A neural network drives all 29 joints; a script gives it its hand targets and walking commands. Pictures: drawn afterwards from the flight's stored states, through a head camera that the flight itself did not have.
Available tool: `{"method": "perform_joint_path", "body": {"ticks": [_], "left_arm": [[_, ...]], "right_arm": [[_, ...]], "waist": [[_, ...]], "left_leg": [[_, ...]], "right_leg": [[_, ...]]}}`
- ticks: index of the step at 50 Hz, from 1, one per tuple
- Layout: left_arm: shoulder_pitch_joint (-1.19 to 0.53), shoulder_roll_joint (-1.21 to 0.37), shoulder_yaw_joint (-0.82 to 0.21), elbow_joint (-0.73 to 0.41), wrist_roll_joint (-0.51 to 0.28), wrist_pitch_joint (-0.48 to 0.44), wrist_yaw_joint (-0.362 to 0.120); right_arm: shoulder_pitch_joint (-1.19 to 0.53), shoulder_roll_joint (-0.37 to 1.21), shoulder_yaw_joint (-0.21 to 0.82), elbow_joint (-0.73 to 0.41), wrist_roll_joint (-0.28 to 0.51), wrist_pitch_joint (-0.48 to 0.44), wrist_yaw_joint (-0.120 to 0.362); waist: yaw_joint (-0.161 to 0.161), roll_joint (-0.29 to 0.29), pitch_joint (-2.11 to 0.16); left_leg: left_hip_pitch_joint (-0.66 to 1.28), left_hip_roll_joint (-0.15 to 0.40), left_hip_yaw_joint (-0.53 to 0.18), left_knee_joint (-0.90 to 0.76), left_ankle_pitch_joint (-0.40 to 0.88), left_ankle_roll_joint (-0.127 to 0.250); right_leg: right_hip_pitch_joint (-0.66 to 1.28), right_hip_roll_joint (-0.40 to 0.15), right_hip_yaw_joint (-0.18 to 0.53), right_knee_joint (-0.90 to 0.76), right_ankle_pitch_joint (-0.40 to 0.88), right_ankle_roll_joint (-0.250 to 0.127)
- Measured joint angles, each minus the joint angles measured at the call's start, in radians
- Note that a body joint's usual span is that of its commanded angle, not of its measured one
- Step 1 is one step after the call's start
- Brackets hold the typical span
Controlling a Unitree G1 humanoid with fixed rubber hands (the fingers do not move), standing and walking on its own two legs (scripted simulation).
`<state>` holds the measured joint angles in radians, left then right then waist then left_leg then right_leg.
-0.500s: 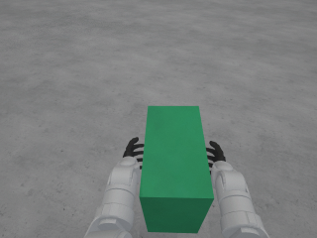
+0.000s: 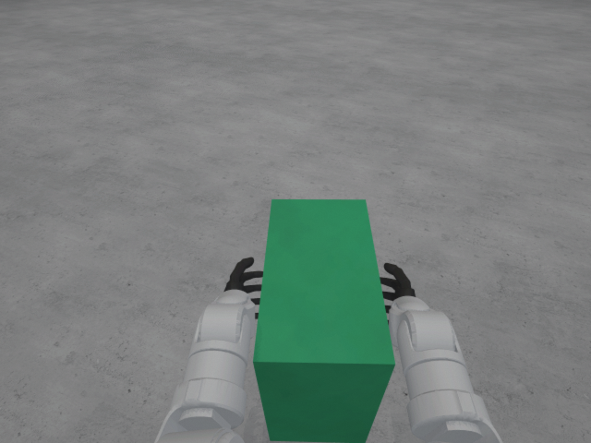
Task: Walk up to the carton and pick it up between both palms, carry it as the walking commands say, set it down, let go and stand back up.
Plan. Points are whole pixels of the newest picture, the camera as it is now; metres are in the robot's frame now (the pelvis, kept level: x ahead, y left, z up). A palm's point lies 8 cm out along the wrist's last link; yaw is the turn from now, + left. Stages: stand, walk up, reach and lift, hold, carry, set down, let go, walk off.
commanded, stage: reach and lift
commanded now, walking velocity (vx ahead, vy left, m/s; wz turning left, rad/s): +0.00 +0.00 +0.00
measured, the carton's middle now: (317, 319) +0.32 +0.00 -0.02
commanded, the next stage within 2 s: hold in 0.78 s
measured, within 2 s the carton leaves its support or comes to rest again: neither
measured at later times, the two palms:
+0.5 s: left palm (239, 304) +0.30 +0.12 +0.04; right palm (408, 315) +0.29 -0.12 +0.04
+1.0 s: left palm (236, 314) +0.28 +0.12 +0.04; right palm (408, 325) +0.28 -0.12 +0.04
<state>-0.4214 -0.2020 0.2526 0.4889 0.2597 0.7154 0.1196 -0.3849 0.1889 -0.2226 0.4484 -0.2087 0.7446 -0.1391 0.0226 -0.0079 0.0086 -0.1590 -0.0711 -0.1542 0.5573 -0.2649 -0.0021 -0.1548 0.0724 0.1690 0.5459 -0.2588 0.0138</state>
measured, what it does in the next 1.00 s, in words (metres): stands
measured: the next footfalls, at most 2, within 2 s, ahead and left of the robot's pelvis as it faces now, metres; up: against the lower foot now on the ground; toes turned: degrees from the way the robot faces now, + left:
left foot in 1.74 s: +0.14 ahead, +0.12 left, +0.00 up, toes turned +2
right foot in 1.90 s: +0.16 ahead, -0.08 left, +0.00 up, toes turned -11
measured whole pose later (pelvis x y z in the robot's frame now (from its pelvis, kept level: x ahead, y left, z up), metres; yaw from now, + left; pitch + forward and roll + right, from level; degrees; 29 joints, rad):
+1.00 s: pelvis -0.01 +0.00 +0.00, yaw +0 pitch -8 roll +0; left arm -0.38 -0.19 0.18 0.46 0.24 0.75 0.13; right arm -0.32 0.17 -0.16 0.40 -0.20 0.78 -0.14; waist 0.01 -0.01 -0.01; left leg -0.17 -0.07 -0.15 0.57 -0.25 0.00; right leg -0.16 0.07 0.16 0.55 -0.25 0.02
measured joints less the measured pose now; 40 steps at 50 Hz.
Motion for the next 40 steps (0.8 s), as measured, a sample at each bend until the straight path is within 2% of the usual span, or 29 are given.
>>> {"method": "perform_joint_path", "body": {"ticks": [16,23,40], "left_arm": [[0.011,0.004,-0.018,-0.024,-0.009,0.000,-0.001],[0.021,0.007,-0.036,-0.027,-0.011,0.004,0.005],[0.051,0.018,-0.086,-0.036,-0.022,0.028,0.008]], "right_arm": [[0.018,-0.006,0.027,-0.028,0.012,-0.001,-0.008],[0.021,-0.008,0.027,-0.029,0.012,0.004,-0.005],[0.071,-0.023,0.071,-0.061,0.018,0.029,-0.002]], "waist": [[-0.005,0.002,-0.011],[-0.021,0.001,-0.015],[-0.014,0.000,-0.024]], "left_leg": [[-0.026,0.000,-0.006,0.006,0.005,-0.003],[-0.020,-0.001,0.001,0.009,0.002,0.001],[-0.009,-0.004,0.011,-0.002,0.010,0.007]], "right_leg": [[-0.023,-0.002,-0.012,0.004,0.003,-0.001],[-0.015,-0.003,-0.007,0.002,0.003,0.002],[-0.008,-0.008,-0.001,-0.004,0.009,0.007]]}}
